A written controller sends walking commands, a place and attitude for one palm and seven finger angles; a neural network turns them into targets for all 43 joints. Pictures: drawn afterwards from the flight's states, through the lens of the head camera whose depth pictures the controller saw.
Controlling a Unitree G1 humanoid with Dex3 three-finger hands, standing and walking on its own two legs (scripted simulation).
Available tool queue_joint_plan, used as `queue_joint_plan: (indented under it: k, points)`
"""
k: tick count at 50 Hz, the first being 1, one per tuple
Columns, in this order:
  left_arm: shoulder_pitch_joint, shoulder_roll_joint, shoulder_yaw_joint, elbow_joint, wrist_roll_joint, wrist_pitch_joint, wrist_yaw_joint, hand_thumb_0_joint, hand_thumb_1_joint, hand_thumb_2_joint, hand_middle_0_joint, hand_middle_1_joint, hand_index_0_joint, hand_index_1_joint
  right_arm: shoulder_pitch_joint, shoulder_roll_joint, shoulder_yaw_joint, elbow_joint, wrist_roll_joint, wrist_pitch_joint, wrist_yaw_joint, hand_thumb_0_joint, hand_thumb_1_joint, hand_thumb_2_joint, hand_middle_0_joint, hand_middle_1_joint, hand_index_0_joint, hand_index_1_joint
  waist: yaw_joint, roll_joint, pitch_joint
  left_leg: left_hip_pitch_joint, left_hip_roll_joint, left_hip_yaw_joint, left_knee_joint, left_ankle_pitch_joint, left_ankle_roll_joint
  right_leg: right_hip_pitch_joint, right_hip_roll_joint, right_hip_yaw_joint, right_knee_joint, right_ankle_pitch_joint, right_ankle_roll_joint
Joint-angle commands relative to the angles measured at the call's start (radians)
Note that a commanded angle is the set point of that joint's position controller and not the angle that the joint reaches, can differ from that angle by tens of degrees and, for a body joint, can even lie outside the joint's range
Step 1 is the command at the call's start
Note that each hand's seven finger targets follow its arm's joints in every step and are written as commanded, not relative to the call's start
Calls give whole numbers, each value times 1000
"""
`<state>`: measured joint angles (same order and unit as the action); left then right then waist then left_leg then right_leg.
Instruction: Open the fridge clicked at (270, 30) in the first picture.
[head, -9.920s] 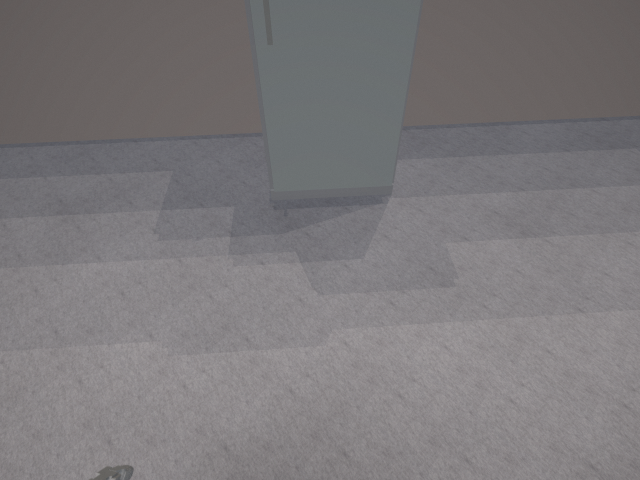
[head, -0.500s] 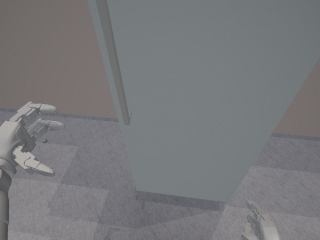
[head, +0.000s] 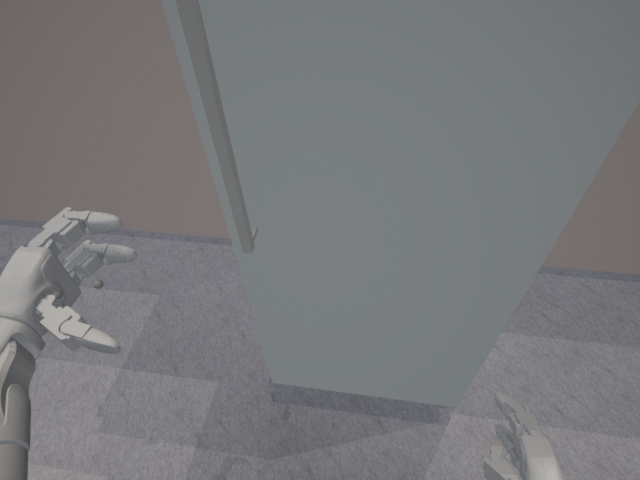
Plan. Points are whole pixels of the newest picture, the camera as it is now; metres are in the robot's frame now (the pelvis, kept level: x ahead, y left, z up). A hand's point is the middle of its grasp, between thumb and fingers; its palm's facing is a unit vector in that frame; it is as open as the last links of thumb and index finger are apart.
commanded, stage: move the hooked fingers beside the handle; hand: left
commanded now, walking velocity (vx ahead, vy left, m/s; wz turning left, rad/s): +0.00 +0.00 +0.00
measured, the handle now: (229, 146) +0.49 +0.17 +0.18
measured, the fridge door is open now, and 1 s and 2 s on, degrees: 0 0 0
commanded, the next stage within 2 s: none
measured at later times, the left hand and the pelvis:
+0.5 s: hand (128, 249) +0.34 +0.27 +0.14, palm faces -0.02 -1.00 -0.05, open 14.0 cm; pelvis +0.00 +0.00 +0.00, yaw +0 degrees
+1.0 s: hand (161, 220) +0.39 +0.25 +0.13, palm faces -0.04 -1.00 -0.03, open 14.0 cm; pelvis +0.01 +0.02 +0.00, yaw -1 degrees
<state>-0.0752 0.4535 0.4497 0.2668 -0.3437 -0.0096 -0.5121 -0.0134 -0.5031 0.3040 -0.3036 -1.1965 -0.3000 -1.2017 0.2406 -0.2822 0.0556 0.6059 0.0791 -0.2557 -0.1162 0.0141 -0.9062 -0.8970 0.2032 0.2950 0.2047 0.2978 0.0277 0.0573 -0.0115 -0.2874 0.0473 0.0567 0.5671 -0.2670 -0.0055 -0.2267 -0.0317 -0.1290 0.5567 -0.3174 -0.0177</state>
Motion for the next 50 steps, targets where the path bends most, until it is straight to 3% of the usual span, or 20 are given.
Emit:
queue_joint_plan:
  k: [1,3,6,12,14,16,20,24,26,29,32,34,35,38,39,44,45,46,48,50]
  points:
    - [-343,285,75,-184,-20,-67,5,0,-500,300,-300,-1200,-300,-1200,-85,-122,-46,-147,-3,-51,-17,0,-900,-900,200,300,200,300,-18,10,-179,128,-45,-60,-59,146,45,-42,19,84,-97,220,11]
    - [-356,277,64,-180,-12,-71,10,0,-500,300,-300,-1200,-300,-1200,-84,-121,-47,-146,-2,-52,-19,0,-900,-900,200,300,200,300,-17,29,-193,140,-46,-60,-56,153,44,-43,19,81,-92,227,9]
    - [-375,296,80,-121,-13,-67,15,0,-500,300,-300,-1200,-300,-1200,-74,-126,-48,-136,-3,-43,-19,0,-900,-900,200,300,200,300,-19,-27,-184,115,-45,-60,-54,149,45,-40,17,86,-93,231,13]
    - [-429,325,93,-69,-3,-71,16,0,-500,300,-300,-1200,-300,-1200,-71,-129,-49,-142,-2,-29,-17,0,-900,-900,200,300,200,300,-16,10,-209,100,-46,-53,-43,160,43,-32,10,95,-81,244,11]
    - [-409,328,91,-10,-3,-67,12,0,-500,300,-300,-1200,-300,-1200,-57,-135,-50,-137,-3,-20,-15,0,-900,-900,200,300,200,300,-19,-39,-192,80,-40,-48,-35,168,45,-31,10,100,-81,256,12]
    - [-464,344,93,0,3,-76,7,0,-500,300,-300,-1200,-300,-1200,-50,-139,-52,-136,0,-15,-16,0,-900,-900,200,300,200,300,-25,-2,-195,74,-44,-49,-36,149,43,-48,12,99,-77,232,12]
    - [-532,317,54,-22,9,-96,6,0,-500,300,-300,-1200,-300,-1200,-38,-137,-56,-142,-2,-15,-17,0,-900,-900,200,300,200,300,-34,14,-258,113,-44,-53,-27,178,49,-45,17,94,-64,260,7]
    - [-543,315,50,37,10,-96,18,0,-500,300,-300,-1200,-300,-1200,-21,-143,-58,-130,-4,-7,-17,0,-900,-900,200,300,200,300,-36,-32,-224,85,-39,-60,-31,158,48,-60,17,87,-66,229,4]
    - [-560,316,49,29,20,-93,24,0,-500,300,-300,-1200,-300,-1200,-20,-141,-58,-134,-2,-4,-15,0,-900,-900,200,300,200,300,-34,32,-245,100,-43,-57,-34,164,46,-70,19,84,-61,236,3]
    - [-591,315,35,52,30,-93,40,0,-500,300,-300,-1200,-300,-1200,-5,-146,-58,-126,-5,4,-14,0,-900,-900,200,300,200,300,-41,-20,-241,93,-37,-62,-37,174,47,-63,20,77,-59,238,0]
    - [-651,301,18,65,40,-97,53,0,-500,300,-300,-1200,-300,-1200,-3,-141,-57,-125,-3,10,-12,0,-900,-900,200,300,200,300,-50,34,-241,103,-38,-63,-41,155,44,-92,24,77,-61,218,0]
    - [-649,332,43,83,45,-104,62,0,-500,300,-300,-1200,-300,-1200,11,-147,-59,-121,-8,16,-11,0,-900,-900,200,300,200,300,-41,-1,-257,100,-34,-69,-37,180,45,-68,24,74,-54,233,-5]
    - [-657,316,33,77,48,-108,64,0,-500,300,-300,-1200,-300,-1200,11,-144,-58,-125,-7,18,-8,0,-900,-900,200,300,200,300,-44,-1,-288,114,-35,-65,-38,204,46,-58,26,74,-48,264,-3]
    - [-674,283,3,91,53,-108,67,0,-500,300,-300,-1200,-300,-1200,14,-141,-59,-122,-7,26,-5,0,-900,-900,200,300,200,300,-48,35,-278,122,-33,-70,-35,224,40,-82,26,67,-42,275,-5]
    - [-674,284,2,99,52,-108,68,0,-500,300,-300,-1200,-300,-1200,20,-143,-61,-120,-9,30,-3,0,-900,-900,200,300,200,300,-49,-2,-281,123,-30,-69,-30,240,44,-70,26,68,-43,289,-6]
    - [-718,261,-24,112,61,-104,84,0,-500,300,-300,-1200,-300,-1200,28,-142,-63,-120,-9,47,2,0,-900,-900,200,300,200,300,-53,-7,-279,118,-28,-70,-28,252,43,-80,27,67,-38,299,-6]
    - [-719,279,-4,115,66,-106,91,0,-500,300,-300,-1200,-300,-1200,34,-144,-65,-117,-9,50,3,0,-900,-900,200,300,200,300,-53,0,-302,129,-28,-71,-29,259,41,-79,30,67,-37,301,-5]
    - [-736,253,-30,107,66,-107,93,0,-500,300,-300,-1200,-300,-1200,30,-141,-64,-117,-9,53,5,0,-900,-900,200,300,200,300,-58,26,-300,134,-30,-69,-26,258,40,-88,29,69,-37,303,-5]
    - [-734,282,7,128,67,-113,106,0,-500,300,-300,-1200,-300,-1200,41,-144,-69,-108,-12,59,4,0,-900,-900,200,300,200,300,-56,-4,-316,132,-28,-71,-21,270,40,-78,30,68,-34,317,-4]
    - [-762,279,-8,144,72,-116,105,0,-500,300,-300,-1200,-300,-1200,44,-145,-64,-108,-11,68,7,0,-900,-900,200,300,200,300,-61,-15,-309,117,-28,-66,-22,271,42,-71,29,69,-32,328,-3]
